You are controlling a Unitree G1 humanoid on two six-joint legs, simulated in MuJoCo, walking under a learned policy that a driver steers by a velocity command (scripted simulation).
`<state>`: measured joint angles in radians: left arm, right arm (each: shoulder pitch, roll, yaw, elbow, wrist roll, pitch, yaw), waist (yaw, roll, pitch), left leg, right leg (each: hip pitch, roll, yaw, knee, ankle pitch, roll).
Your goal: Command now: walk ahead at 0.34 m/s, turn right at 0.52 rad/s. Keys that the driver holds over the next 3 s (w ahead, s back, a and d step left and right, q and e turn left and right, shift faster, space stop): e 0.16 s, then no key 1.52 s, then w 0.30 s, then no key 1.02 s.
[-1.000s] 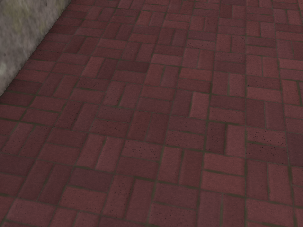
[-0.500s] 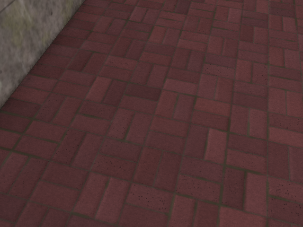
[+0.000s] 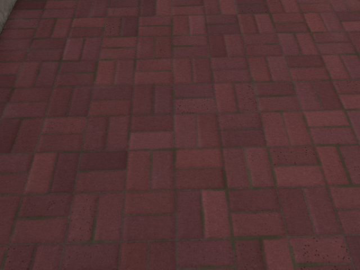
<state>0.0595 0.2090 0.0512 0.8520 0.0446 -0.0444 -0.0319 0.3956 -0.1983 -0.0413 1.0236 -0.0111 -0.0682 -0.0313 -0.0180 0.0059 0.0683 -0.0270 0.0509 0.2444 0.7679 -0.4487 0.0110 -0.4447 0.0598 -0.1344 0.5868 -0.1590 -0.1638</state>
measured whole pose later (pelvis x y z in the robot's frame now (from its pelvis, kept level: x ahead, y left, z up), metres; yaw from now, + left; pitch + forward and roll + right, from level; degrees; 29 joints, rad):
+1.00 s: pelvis +0.15 +0.02 +0.03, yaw -11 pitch -2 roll +0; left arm 0.25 0.22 0.00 1.10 0.01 0.01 0.04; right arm 0.21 -0.23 -0.02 1.01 -0.01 0.01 -0.02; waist 0.00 0.01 0.04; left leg -0.18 -0.01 0.01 0.38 -0.16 0.02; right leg -0.09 0.03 0.06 0.38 -0.25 -0.01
